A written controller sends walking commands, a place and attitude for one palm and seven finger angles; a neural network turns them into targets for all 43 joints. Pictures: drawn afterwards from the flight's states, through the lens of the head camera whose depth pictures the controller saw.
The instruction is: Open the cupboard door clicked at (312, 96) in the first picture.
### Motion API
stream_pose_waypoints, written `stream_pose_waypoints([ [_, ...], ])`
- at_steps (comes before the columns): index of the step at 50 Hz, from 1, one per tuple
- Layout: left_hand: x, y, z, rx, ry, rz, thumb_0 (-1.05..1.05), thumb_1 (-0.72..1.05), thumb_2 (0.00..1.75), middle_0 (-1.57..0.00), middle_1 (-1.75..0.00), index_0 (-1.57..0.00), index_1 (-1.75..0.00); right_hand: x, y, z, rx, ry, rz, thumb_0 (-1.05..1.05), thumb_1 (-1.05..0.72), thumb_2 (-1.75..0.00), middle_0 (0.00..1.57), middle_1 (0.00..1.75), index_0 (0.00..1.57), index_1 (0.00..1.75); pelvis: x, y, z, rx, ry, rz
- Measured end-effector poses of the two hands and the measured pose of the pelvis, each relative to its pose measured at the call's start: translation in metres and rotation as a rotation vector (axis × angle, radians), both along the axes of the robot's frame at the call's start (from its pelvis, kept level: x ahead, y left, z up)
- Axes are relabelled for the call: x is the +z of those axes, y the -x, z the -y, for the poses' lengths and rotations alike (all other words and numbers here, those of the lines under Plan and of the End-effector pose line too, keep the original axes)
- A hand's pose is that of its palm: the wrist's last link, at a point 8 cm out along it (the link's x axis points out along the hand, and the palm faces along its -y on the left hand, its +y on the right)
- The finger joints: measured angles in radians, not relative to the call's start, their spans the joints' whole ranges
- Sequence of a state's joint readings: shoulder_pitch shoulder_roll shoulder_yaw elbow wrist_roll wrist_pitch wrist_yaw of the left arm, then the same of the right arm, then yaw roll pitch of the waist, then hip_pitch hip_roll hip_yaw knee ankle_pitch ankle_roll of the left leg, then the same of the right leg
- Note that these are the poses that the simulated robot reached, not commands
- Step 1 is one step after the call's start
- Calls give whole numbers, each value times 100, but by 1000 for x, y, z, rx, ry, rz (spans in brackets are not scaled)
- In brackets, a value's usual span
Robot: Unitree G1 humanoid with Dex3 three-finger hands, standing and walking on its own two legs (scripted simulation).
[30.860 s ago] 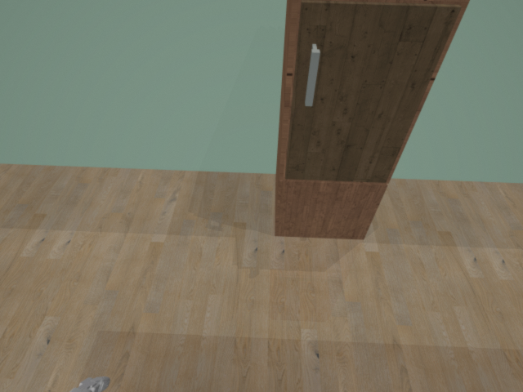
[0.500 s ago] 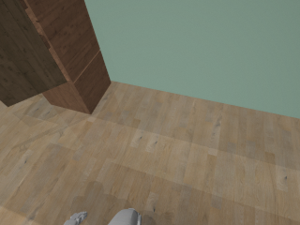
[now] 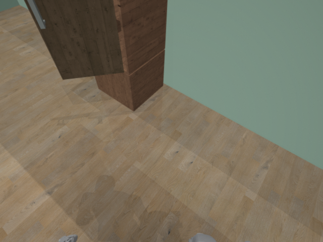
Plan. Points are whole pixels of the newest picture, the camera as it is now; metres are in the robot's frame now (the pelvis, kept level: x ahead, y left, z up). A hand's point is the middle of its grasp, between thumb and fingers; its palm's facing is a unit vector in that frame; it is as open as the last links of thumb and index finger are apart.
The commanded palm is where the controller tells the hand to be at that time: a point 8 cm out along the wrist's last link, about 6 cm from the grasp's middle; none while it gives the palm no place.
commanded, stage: turn to face it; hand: left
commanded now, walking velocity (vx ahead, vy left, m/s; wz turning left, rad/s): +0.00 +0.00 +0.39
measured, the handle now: (36, 8) +0.97 +0.62 +0.06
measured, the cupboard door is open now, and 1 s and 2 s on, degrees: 50 50 50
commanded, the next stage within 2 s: take the last steps up to it in 0.30 s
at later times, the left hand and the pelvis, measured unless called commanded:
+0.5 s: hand out of the picture +0.00 +0.16 -0.17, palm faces +0.26 -0.94 -0.21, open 7.3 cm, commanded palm none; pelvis +0.02 -0.03 +0.00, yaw +13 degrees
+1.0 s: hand (95, 241) +0.14 +0.19 -0.15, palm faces +0.32 -0.92 -0.21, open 7.4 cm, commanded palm none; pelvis +0.12 -0.01 +0.00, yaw +18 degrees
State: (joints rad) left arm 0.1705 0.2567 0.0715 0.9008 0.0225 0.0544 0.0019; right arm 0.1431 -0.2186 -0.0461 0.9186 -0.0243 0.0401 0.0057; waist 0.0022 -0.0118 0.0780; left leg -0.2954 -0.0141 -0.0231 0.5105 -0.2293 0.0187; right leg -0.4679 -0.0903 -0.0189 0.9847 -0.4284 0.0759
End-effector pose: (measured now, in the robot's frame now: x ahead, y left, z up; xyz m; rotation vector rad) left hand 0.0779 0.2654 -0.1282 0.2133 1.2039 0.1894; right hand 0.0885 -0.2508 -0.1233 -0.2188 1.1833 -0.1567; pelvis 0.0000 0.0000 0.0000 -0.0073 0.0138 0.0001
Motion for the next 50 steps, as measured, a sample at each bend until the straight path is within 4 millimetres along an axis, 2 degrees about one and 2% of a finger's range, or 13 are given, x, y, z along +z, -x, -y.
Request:
stream_pose_waypoints([
  [7, 5, -2, 32, 26, -32, 55, 0, 90, 90, -20, -30, -20, -30, -27, 2, 19, 16, -62, -49, 0, -90, -90, 21, 30, 20, 30, -10, -5, 30, 59, -23, -8],
  [10, 9, 11, 48, 56, -30, 48, 0, 90, 90, -20, -30, -20, -30, -32, -2, 28, 33, -70, -78, 0, -91, -90, 21, 30, 20, 30, -8, -6, 37, 100, -23, 5],
  [16, 10, 44, 72, 132, 15, -22, 0, 90, 90, -21, -30, -20, -30, -20, -16, 33, 74, -65, -110, 0, -91, -90, 20, 30, 20, 30, 4, -12, 44, 151, -44, 6],
  [21, 2, 73, 68, 202, 35, -67, 0, 92, 90, -21, -30, -20, -30, -13, -37, 21, 141, -44, -107, 0, -91, -90, 20, 30, 20, 30, 5, -14, 40, 191, -45, 3],
  [26, -20, 106, 52, 279, 77, -121, 0, 91, 90, -21, -30, -20, -30, -12, -61, -6, 224, -14, -52, 0, -91, -90, 20, 30, 20, 30, -7, -16, 23, 230, -17, 3],
  [29, -26, 115, 42, 299, 90, -165, 0, 91, 90, -21, -30, -20, -30, -9, -65, -20, 249, -9, -28, 0, -91, -90, 20, 30, 20, 30, -8, -18, 15, 229, -22, 7],
  [32, -19, 105, 33, 298, 93, -161, 1, 91, 90, -20, -30, -20, -30, -5, -58, -27, 247, -12, -40, 0, -91, -90, 20, 30, 20, 30, -1, -25, 9, 241, -13, 3],
  [35, -9, 82, 26, 292, 87, -110, 1, 91, 90, -20, -30, -19, -30, -6, -47, -31, 242, -26, -88, 0, -91, -90, 20, 30, 20, 30, 4, -35, 5, 256, -11, -2],
  [39, 1, 41, 20, 272, 67, -40, 1, 91, 90, -20, -30, -19, -30, -13, -32, -31, 224, -49, -169, 0, -91, -90, 21, 30, 20, 30, 6, -53, 4, 268, -16, -4],
  [43, 4, -7, 22, 236, 45, 18, 1, 90, 90, -20, -30, -19, -30, -26, -24, -24, 189, -75, -248, 0, -91, -90, 21, 30, 20, 30, 0, -78, 7, 267, -32, -2],
  [46, -1, -33, 26, 237, 27, 69, 0, 90, 90, -20, -30, -19, -30, -40, -29, -17, 180, -83, -302, 0, -91, -90, 21, 30, 20, 30, -10, -97, 11, 283, -33, 8],
  [48, 2, -37, 30, 265, 31, 76, 0, 90, 90, -20, -30, -20, -30, -39, -43, -15, 197, -76, -322, 0, -91, -90, 21, 30, 20, 30, -8, -108, 9, 307, -25, 19],
  [50, 4, -35, 35, 294, 42, 54, 0, 90, 90, -20, -30, -20, -30, -33, -65, -17, 210, -67, -311, 0, -91, -90, 20, 30, 20, 30, -2, -119, 5, 314, -27, 19],
])
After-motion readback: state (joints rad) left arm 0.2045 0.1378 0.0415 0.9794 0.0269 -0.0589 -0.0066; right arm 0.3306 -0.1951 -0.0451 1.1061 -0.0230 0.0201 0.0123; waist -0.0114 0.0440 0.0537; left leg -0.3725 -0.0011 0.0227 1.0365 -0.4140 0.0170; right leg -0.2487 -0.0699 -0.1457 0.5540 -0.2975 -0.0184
